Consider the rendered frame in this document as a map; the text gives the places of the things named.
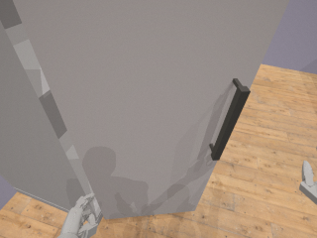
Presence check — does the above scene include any fridge door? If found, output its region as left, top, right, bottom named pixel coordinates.
left=13, top=0, right=289, bottom=220

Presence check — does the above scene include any handle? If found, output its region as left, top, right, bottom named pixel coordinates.
left=209, top=78, right=251, bottom=161

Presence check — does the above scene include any right robot hand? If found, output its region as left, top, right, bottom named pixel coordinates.
left=299, top=147, right=317, bottom=205

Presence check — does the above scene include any left robot hand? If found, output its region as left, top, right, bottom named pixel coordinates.
left=59, top=192, right=98, bottom=238

